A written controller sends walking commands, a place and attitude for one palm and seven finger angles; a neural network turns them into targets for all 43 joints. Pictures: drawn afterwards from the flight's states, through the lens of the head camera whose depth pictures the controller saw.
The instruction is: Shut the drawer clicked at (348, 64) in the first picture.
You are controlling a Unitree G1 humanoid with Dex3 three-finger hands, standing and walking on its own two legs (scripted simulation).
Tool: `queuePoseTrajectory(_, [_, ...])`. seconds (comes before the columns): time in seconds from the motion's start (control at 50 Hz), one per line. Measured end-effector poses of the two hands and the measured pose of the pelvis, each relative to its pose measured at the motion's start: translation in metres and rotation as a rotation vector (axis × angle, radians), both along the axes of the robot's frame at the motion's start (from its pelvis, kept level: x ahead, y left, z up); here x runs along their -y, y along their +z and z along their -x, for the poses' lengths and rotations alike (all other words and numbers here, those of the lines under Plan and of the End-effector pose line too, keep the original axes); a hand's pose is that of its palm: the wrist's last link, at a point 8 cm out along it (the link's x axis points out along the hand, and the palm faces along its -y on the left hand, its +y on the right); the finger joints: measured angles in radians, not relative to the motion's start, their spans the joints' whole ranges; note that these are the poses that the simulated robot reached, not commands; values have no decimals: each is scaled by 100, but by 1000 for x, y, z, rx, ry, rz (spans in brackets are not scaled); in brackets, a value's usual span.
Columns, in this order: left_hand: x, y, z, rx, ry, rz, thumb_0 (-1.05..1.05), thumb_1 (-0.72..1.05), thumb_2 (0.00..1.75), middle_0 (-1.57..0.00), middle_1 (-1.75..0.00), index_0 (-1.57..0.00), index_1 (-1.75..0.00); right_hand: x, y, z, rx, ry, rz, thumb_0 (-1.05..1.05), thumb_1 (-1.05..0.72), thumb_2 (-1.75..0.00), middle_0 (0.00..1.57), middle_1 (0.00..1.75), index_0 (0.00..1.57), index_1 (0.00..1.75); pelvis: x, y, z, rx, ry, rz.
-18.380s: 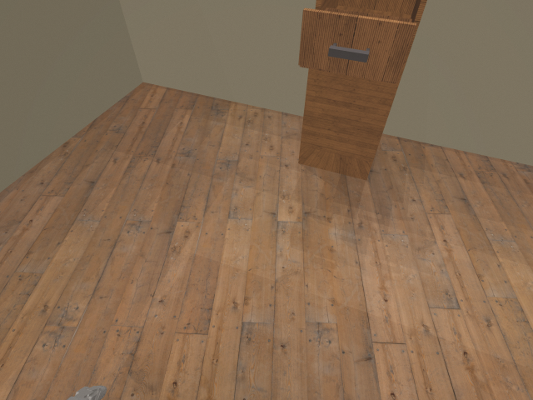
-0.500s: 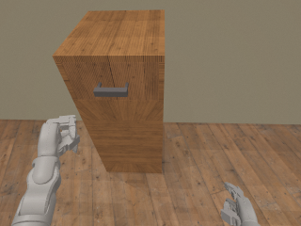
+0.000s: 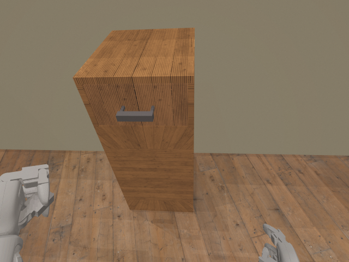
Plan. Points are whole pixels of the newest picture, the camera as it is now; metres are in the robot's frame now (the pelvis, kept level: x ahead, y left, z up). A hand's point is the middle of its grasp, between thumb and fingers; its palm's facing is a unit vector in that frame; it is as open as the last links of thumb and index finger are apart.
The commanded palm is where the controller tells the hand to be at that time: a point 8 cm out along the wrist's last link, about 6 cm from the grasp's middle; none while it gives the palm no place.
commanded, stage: draw the hand back to the body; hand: left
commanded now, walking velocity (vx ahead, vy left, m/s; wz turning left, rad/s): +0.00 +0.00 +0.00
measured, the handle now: (136, 112) +0.57 +0.21 +0.03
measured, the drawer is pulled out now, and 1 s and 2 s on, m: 0.00 0.00 0.00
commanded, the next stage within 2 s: step back with the hand held close in 0.14 s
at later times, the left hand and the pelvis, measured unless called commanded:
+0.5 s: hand (46, 198) +0.17 +0.24 +0.16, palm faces +0.34 -0.81 -0.47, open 3.2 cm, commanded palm +0.11 +0.29 +0.17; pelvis -0.02 +0.01 +0.00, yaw +0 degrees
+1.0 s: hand (10, 242) +0.10 +0.26 +0.16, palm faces +0.37 -0.81 -0.45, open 3.2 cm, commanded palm +0.04 +0.31 +0.17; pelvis -0.09 +0.02 -0.01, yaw +0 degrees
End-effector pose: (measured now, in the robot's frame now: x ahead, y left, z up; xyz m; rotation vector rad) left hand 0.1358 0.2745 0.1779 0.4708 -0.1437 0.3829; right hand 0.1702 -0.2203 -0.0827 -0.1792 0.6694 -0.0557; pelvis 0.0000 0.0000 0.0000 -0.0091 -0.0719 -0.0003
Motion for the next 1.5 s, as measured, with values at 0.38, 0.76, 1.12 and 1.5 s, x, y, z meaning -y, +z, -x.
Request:
queuePoseTrajectory(0.38, [-7, 12, 6, 74, -4, -62, 1, 88, 90, -141, -160, -140, -160, -2, 6, 9, 19, 0, 7, 2, -91, -90, 20, 30, 20, 30, 1, 0, 14, -24, 2, 8])
queuePoseTrajectory(0.76, [-23, -2, 37, 10, -75, -115, 1, 88, 90, -141, -160, -140, -160, 2, 4, 63, -64, -102, 79, 2, -91, -90, 20, 30, 20, 30, -20, -7, 55, -76, -6, -5])
queuePoseTrajectory(1.12, [-35, -2, 84, 108, -82, -134, 1, 88, 90, -141, -160, -141, -160, -12, 5, 113, -52, -77, 114, 2, -91, -90, 20, 30, 20, 30, -28, -13, 98, -79, 39, 32])
queuePoseTrajectory(1.5, [-21, 1, 150, 168, -106, -119, 1, 88, 90, -141, -160, -141, -160, -5, 6, 155, -55, -47, 116, 2, -91, -90, 20, 30, 20, 30, -17, -17, 162, -92, 39, 5])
